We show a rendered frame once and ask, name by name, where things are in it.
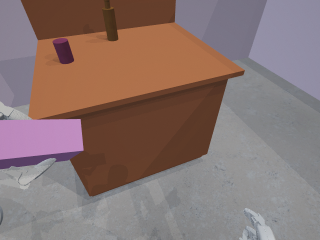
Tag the left robot hand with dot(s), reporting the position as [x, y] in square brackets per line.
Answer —
[15, 176]

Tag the table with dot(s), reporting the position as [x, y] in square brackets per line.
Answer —
[147, 102]

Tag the right robot hand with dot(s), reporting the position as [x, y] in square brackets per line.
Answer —
[263, 232]

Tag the sponge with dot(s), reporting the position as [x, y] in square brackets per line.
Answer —
[30, 142]

